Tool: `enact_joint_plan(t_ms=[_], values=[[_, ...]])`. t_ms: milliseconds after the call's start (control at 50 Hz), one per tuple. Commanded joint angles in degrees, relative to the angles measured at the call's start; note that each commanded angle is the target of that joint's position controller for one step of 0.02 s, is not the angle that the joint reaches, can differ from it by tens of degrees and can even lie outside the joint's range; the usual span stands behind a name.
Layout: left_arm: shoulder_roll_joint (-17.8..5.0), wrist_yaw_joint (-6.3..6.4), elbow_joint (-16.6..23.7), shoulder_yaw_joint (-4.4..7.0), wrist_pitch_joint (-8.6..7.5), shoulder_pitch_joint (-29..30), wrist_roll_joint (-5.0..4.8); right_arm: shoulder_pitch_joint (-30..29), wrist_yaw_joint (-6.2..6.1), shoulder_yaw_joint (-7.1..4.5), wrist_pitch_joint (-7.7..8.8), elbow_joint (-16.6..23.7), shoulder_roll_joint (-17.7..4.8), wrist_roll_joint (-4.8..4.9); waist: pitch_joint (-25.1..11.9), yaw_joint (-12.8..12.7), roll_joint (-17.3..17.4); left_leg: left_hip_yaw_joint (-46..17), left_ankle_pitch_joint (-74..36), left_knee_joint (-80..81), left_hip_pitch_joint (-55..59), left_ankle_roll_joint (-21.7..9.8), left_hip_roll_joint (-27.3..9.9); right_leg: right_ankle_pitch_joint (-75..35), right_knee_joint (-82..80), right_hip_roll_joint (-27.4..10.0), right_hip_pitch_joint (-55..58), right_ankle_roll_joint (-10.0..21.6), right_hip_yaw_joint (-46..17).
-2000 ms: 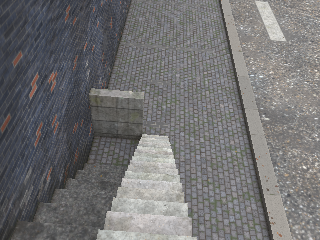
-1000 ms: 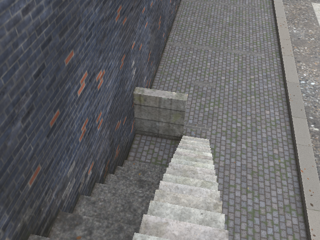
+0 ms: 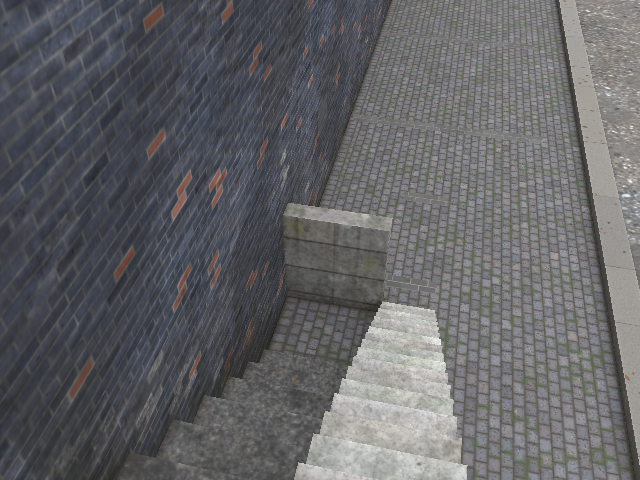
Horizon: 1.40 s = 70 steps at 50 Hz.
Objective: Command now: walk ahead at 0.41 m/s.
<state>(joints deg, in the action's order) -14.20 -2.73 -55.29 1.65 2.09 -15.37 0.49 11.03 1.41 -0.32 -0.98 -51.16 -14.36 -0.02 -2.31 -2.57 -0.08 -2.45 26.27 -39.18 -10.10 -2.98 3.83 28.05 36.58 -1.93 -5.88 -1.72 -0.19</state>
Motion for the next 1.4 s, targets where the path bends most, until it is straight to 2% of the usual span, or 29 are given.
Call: enact_joint_plan(t_ms=[20,80,100,120,180,220,260,340,400,480,560,640,680,700,740,800,840,900,920,980,1020,1100,1140,1320,1360,1400], values=[[-6.45,0.36,2.13,1.35,-0.37,-0.62,0.31,-2.37,-0.93,-1.49,0.54,4.13,-6.34,0.20,1.24,-0.14,-0.66,-3.69,-35.38,1.79,-0.71,-2.98,-4.09,-30.80,-0.70,-0.90,-0.31,3.30,-1.07],[-7.20,0.21,2.44,1.52,0.08,1.13,-0.14,-1.46,-0.79,-1.54,0.29,3.99,-6.74,0.44,1.59,0.46,0.37,-3.50,-38.54,1.49,0.48,-3.16,-4.42,-32.40,0.99,-0.44,-1.69,3.49,-0.84],[-6.97,0.12,3.07,1.41,-0.04,1.46,0.24,-1.30,-1.11,-1.69,0.29,4.07,-7.45,1.11,1.92,0.22,0.50,-4.05,-40.06,1.23,1.29,-3.44,-4.84,-30.67,0.91,-0.21,-3.05,3.00,-0.15],[-6.42,0.06,3.40,1.15,-0.32,1.99,0.44,-0.53,-1.33,-1.97,0.31,3.89,-8.08,1.37,1.94,0.77,0.83,-4.57,-40.22,1.41,2.74,-3.72,-5.08,-27.91,0.91,0.15,-4.51,2.73,0.17],[-6.21,0.41,4.21,0.94,-0.70,3.04,0.37,-0.81,-1.69,-1.98,-0.05,4.46,-7.94,1.11,2.16,0.89,1.46,-5.56,-43.50,1.36,4.06,-4.30,-5.71,-25.37,0.64,0.90,-5.55,2.20,1.18],[-6.26,0.34,4.41,0.97,-0.90,2.95,0.17,-1.26,-1.74,-2.13,-0.11,4.69,-8.02,1.11,1.76,0.70,1.30,-5.25,-44.40,0.70,3.55,-4.17,-5.41,-27.95,0.65,0.63,-4.29,2.11,1.10],[-6.35,0.53,4.48,1.00,-0.95,2.24,0.01,-2.63,-2.09,-2.15,-0.14,5.51,-7.36,1.08,0.90,0.19,-0.47,-4.43,-43.31,0.02,1.64,-3.51,-4.97,-34.13,0.16,-0.28,-1.03,2.44,0.05],[-6.76,0.92,5.21,1.10,-0.17,2.84,-0.17,-3.38,-2.38,-1.74,0.03,6.57,-6.24,0.80,0.08,0.16,-2.25,-2.08,-35.45,0.23,-1.67,-1.84,-4.18,-44.67,0.35,-2.73,3.20,3.71,-2.03],[-6.43,0.87,6.44,0.93,0.10,5.00,-0.18,-3.21,-2.19,-1.52,-0.10,7.01,-6.19,0.86,0.27,0.79,-0.70,-2.35,-38.38,2.23,1.52,-1.59,-4.70,-40.41,0.40,-1.67,0.44,3.24,-0.99],[-5.18,0.66,7.91,0.35,-0.43,6.34,-0.09,-3.34,-2.08,-1.49,-0.74,7.32,-6.91,1.26,0.32,0.85,2.13,-4.12,-45.72,3.11,5.65,-2.44,-5.99,-29.93,-0.58,0.32,-3.26,1.86,1.12],[-4.81,0.63,9.24,-0.20,-0.61,7.41,0.00,-4.24,-1.95,-1.24,-1.01,8.09,-6.51,1.34,0.26,1.09,1.75,-4.91,-43.87,4.11,4.68,-2.72,-6.41,-28.54,-2.46,0.02,-1.72,1.28,1.34],[-5.29,0.23,10.22,-0.42,-0.35,8.04,-0.15,-6.09,-1.42,-1.11,-0.46,9.12,-6.44,1.54,-0.03,0.88,0.24,-4.74,-38.97,4.94,2.24,-2.29,-5.96,-31.85,-3.05,-1.27,0.57,1.35,0.86],[-6.03,0.09,9.74,-0.19,0.32,8.21,-0.58,-7.88,-0.74,-0.49,-0.50,9.92,-5.10,0.76,-0.47,0.54,-0.05,-3.83,-36.99,5.38,0.63,-1.52,-5.35,-35.00,-3.10,-1.94,2.43,1.87,0.11],[-6.19,0.00,9.83,-0.18,0.51,8.51,-0.69,-8.24,-0.57,-0.35,-0.51,10.20,-4.94,0.67,-0.36,0.48,-0.41,-3.48,-34.84,5.84,0.16,-1.04,-5.11,-35.39,-3.33,-2.32,2.63,2.12,-0.23],[-5.57,-0.20,10.34,-0.52,0.58,9.67,-0.49,-9.35,-0.44,-0.17,-0.48,10.65,-5.26,0.67,0.17,0.43,-0.48,-3.65,-32.22,6.72,-0.13,-0.36,-5.27,-32.36,-4.12,-2.53,1.89,1.92,-0.30],[-5.67,-0.45,11.03,-0.75,0.63,11.66,-0.73,-10.67,0.04,0.14,-0.91,10.99,-5.15,0.91,2.03,0.71,0.42,-3.87,-29.63,8.45,-0.84,-0.53,-5.34,-26.40,-5.72,-2.25,-0.09,1.78,-0.61],[-5.17,-0.46,11.66,-1.08,0.51,12.04,-0.44,-11.37,0.23,0.35,-1.00,11.31,-4.82,1.09,2.22,0.50,0.88,-4.20,-27.19,9.63,-1.06,-0.45,-5.39,-22.45,-6.87,-2.34,-0.70,1.69,-0.87],[-5.62,-0.73,11.94,-1.19,0.10,12.51,-0.10,-12.59,0.61,0.34,-1.06,11.97,-4.97,1.01,2.62,0.34,-0.03,-4.47,-23.76,10.59,-0.53,-0.22,-5.29,-17.89,-8.35,-2.46,-2.34,1.66,-0.97],[-5.99,-1.02,12.02,-1.16,-0.08,12.21,-0.02,-12.20,0.90,0.19,-1.10,11.97,-5.37,1.08,4.72,0.28,0.04,-4.60,-22.51,10.94,-1.74,-0.43,-5.23,-16.23,-8.72,-2.35,-3.43,1.93,-1.08],[-5.57,-1.78,12.65,-1.36,-0.91,12.61,0.26,-12.21,1.43,0.28,-0.90,12.29,-4.96,1.37,2.76,0.70,0.35,-4.61,-18.58,11.75,-0.91,-0.37,-4.92,-10.63,-10.85,-3.29,-3.77,2.49,-2.70],[-5.80,-1.96,13.07,-1.34,-1.25,13.49,0.18,-12.97,1.86,0.35,-0.91,12.85,-4.47,0.90,3.00,0.94,-0.35,-4.74,-18.21,12.49,-0.68,-0.55,-5.06,-9.83,-11.63,-3.16,-4.08,2.41,-2.53],[-5.04,-2.72,13.58,-1.70,-1.61,14.07,0.15,-14.10,2.38,0.10,-1.40,14.09,-4.73,1.16,2.68,0.59,0.60,-5.72,-17.34,13.54,-0.18,-0.79,-5.50,-8.73,-11.49,-2.29,-4.20,2.32,-0.92],[-4.77,-3.05,13.50,-1.85,-2.09,13.62,0.06,-14.43,2.53,0.21,-1.77,15.00,-4.54,0.88,2.65,0.45,0.61,-6.25,-15.43,13.61,0.18,-0.84,-5.62,-7.36,-11.67,-2.45,-4.51,2.59,-0.94],[-5.11,-3.02,14.02,-1.93,-2.69,12.82,-0.05,-13.37,2.49,-0.03,-1.56,16.18,-4.68,0.86,1.31,0.59,1.12,-6.34,-21.46,12.55,1.45,-0.64,-5.76,-13.48,-10.56,-2.67,-2.71,2.46,-0.83],[-5.42,-2.84,14.26,-1.83,-2.43,12.84,0.09,-12.91,2.43,-0.28,-1.23,15.80,-4.98,1.09,1.08,0.68,1.19,-5.91,-23.21,12.56,1.10,-0.68,-5.57,-15.70,-10.19,-2.47,-1.95,2.29,-0.59],[-5.67,-2.30,14.22,-1.56,-2.35,11.74,0.05,-12.21,2.26,-0.30,-0.62,15.16,-4.87,0.72,0.34,0.64,1.18,-5.72,-25.27,12.24,1.42,-0.64,-5.60,-17.90,-9.80,-2.83,-0.58,2.06,-0.95]])
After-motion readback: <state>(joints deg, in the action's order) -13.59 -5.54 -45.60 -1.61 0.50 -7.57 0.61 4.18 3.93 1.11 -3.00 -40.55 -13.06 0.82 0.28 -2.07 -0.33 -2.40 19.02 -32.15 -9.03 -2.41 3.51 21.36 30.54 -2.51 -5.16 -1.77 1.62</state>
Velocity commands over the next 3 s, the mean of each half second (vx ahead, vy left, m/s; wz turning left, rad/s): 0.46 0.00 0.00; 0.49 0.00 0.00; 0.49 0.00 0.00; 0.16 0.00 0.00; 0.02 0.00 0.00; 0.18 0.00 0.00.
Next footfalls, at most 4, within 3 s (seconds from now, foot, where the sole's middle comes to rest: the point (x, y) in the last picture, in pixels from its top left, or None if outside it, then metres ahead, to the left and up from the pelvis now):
none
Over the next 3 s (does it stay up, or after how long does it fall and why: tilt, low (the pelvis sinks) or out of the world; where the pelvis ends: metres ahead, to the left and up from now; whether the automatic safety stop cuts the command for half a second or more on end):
stays up -0.02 -0.01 0.01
